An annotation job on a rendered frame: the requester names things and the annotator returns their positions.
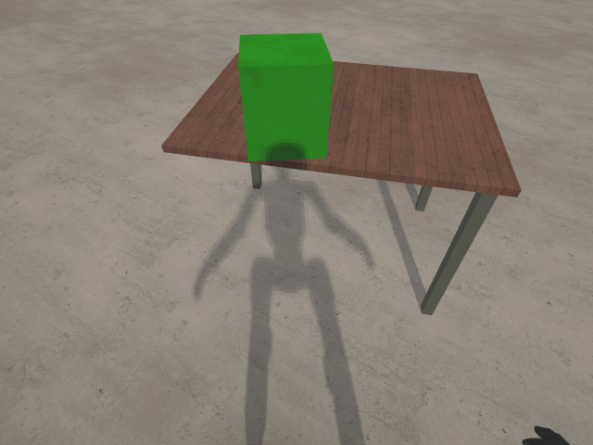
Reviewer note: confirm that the carton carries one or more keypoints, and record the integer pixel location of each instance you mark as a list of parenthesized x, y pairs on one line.
[(286, 88)]

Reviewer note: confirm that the table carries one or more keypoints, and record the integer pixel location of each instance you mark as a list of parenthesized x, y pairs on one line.
[(405, 125)]

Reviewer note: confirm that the robot right hand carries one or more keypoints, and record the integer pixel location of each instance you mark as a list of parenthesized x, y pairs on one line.
[(548, 436)]

